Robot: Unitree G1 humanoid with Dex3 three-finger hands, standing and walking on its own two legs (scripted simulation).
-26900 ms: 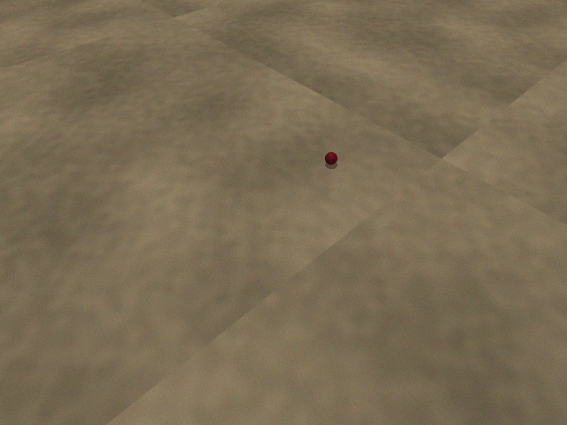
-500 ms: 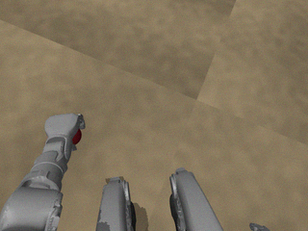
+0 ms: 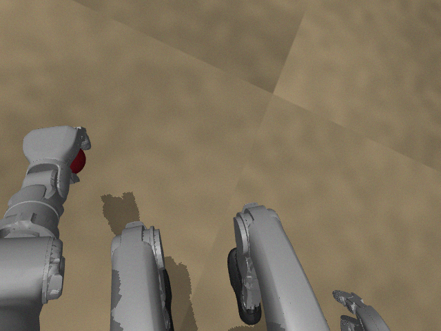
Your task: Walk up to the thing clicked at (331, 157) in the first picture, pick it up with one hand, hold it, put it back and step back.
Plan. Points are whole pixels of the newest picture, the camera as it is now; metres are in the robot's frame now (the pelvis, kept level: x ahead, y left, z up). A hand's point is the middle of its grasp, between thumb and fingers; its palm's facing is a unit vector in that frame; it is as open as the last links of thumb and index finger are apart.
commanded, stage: crouch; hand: left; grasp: from above
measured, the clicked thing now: (67, 159) +0.46 +0.27 -0.20
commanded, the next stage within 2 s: lower in 0.56 s
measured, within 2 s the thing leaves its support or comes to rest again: neither
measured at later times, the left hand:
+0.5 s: hand (79, 164) +0.46 +0.26 -0.24, palm faces -0.46 -0.04 -0.89, open 8.4 cm
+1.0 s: hand (86, 167) +0.47 +0.26 -0.29, palm faces -0.46 -0.05 -0.89, open 8.3 cm
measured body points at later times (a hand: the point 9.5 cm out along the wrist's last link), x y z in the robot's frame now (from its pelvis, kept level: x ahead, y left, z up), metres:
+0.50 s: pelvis -0.01 +0.00 -0.07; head +0.23 +0.04 +0.31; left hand +0.48 +0.26 -0.19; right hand +0.01 -0.28 -0.17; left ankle +0.07 +0.12 -0.40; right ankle +0.08 -0.13 -0.40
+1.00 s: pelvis -0.01 +0.00 -0.10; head +0.25 +0.06 +0.26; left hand +0.49 +0.26 -0.24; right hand +0.01 -0.28 -0.20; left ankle +0.07 +0.12 -0.40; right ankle +0.08 -0.13 -0.40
